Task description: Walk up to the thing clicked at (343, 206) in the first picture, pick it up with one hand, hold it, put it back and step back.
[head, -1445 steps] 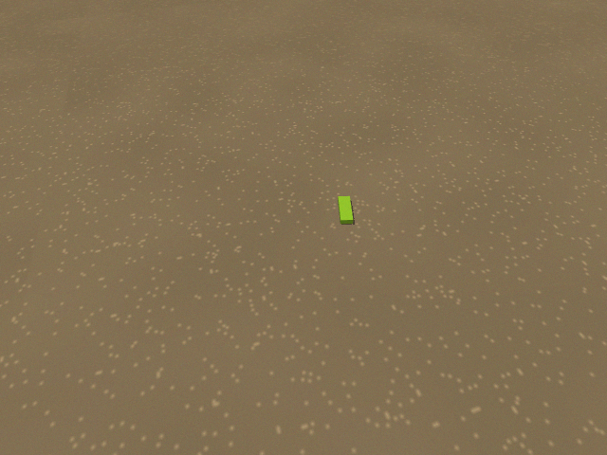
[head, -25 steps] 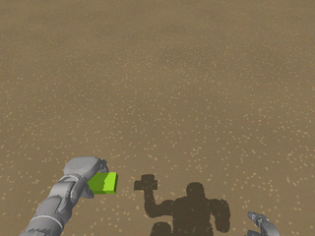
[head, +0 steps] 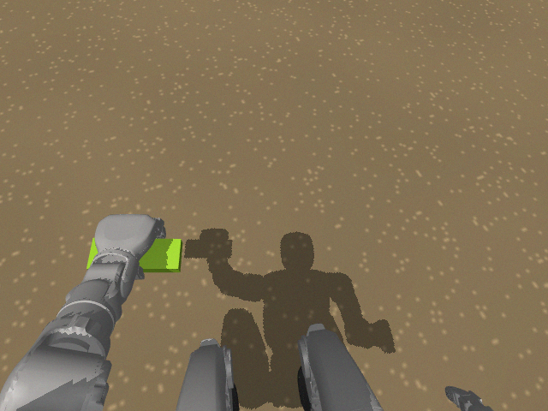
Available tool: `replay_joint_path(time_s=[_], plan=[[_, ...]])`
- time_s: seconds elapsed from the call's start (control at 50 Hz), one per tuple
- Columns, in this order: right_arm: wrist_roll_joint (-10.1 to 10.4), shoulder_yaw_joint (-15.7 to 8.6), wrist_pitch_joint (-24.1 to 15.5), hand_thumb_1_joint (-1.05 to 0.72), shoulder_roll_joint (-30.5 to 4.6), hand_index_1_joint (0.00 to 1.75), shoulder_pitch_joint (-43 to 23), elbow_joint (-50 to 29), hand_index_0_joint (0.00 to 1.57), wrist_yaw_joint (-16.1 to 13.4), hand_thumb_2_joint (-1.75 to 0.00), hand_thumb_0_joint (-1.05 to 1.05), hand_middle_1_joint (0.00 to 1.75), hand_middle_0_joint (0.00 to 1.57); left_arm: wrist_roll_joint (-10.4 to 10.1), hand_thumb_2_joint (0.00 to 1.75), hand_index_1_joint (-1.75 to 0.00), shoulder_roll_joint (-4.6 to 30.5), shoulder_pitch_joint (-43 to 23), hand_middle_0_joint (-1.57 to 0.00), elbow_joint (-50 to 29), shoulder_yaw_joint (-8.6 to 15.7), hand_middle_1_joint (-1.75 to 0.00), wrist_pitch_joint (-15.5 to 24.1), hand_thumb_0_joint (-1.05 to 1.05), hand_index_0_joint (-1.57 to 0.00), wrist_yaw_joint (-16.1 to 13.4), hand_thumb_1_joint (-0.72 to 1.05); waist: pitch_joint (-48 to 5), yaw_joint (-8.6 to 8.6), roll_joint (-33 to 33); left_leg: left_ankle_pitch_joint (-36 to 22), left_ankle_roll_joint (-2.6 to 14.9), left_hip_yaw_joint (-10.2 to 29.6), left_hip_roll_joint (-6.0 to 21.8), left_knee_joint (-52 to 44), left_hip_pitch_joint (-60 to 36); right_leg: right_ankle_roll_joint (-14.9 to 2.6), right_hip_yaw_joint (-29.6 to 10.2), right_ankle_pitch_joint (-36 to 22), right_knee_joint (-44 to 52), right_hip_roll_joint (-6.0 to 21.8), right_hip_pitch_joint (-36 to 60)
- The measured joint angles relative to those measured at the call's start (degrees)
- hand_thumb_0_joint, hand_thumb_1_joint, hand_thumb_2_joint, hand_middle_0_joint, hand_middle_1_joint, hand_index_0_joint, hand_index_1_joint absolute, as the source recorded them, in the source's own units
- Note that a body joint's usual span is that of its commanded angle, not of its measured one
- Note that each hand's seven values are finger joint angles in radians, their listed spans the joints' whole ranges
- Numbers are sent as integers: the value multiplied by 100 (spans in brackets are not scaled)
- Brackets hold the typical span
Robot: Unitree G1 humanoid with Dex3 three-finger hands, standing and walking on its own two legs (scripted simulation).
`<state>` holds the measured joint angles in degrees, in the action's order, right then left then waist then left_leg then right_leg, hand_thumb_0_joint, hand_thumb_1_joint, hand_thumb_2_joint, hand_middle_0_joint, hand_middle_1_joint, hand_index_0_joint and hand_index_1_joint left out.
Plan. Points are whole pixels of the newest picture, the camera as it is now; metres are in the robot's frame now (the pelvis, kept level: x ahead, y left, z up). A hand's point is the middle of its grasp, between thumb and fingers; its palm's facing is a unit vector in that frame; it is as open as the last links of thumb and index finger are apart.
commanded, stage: crouch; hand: left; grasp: from above
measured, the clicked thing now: (137, 255) +0.41 +0.22 -0.14
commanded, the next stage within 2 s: lower in 1.36 s
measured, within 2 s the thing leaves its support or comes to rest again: neither
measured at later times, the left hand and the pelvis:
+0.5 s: hand (168, 273) +0.43 +0.20 -0.33, palm faces -0.46 +0.03 -0.89, open 8.4 cm; pelvis -0.02 +0.00 -0.17, yaw -1 degrees
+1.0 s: hand (178, 275) +0.45 +0.20 -0.42, palm faces -0.47 +0.02 -0.88, open 8.4 cm; pelvis -0.02 +0.00 -0.24, yaw -3 degrees
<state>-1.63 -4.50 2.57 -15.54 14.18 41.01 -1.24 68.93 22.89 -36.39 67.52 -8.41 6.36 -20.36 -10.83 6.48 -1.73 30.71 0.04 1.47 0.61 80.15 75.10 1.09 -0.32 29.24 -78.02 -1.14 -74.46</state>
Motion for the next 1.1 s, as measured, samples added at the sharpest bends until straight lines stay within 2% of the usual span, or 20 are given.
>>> replay_joint_path(time_s=[0.14, 0.26, 0.34, 0.46, 0.56, 0.72, 1.1], plan=[[-80, 79, -114, -90, 138, 30, 46, 94, 21, -19, -90, 1, 30, 20, -67, 24, -27, 156, -511, -88, 237, 173, -29, -138, 1, -90, 20, 26, -59, 211, -97, 270, 36, 12, -38, 1232, 1484, 22, 7, 277, -1223, 14, -1468], [-161, 208, -250, -90, 238, 30, -15, 105, 21, 93, -90, 1, 30, 20, -56, 25, -26, 289, -790, -88, 479, 294, -29, -52, 1, -90, 107, 25, -103, 344, -123, 447, 46, 46, -74, 2078, 2498, 31, 36, 469, -2056, 32, -2456], [-229, 282, -362, -90, 255, 30, -126, 103, 21, 207, -90, 1, 30, 20, 49, 25, -26, 395, -912, -88, 556, 394, -29, 100, 1, -90, 74, 25, -107, 405, -104, 561, 36, 102, -97, 2604, 3100, 36, 88, 593, -2562, 42, -3028], [-350, 336, -509, -90, 231, 30, -344, 96, 21, 384, -90, 1, 30, 20, 233, 27, -27, 547, -1120, -88, 681, 549, -29, 218, 1, -90, -137, 24, -50, 470, -34, 706, 3, 189, -129, 3263, 3805, 26, 168, 750, -3192, 56, -3693], [-429, 341, -573, -91, 208, 30, -492, 49, 21, 510, -90, 1, 30, 20, 285, 29, -28, 654, -1314, -88, 829, 636, -30, 183, 1, -90, -270, 23, 57, 519, 16, 800, -22, 241, -143, 3656, 4177, 13, 215, 847, -3572, 57, -4049], [-503, 388, -571, -91, 185, 30, -582, 26, 21, 655, -91, 1, 30, 20, 297, 31, -29, 799, -1552, -87, 1095, 723, -31, 201, 1, -89, -301, 22, 201, 593, 79, 929, -36, 302, -109, 4121, 4521, 8, 267, 932, -3994, 9, -4398], [-648, 587, -572, -91, 109, 30, -374, 173, 21, 879, -90, 1, 30, 20, 526, 30, -29, 1245, -2004, -85, 1768, 969, -31, 429, 1, -87, -462, 24, 534, 850, 118, 939, -44, 381, -95, 5076, 5312, 30, 327, 883, -4880, -49, -5183]])
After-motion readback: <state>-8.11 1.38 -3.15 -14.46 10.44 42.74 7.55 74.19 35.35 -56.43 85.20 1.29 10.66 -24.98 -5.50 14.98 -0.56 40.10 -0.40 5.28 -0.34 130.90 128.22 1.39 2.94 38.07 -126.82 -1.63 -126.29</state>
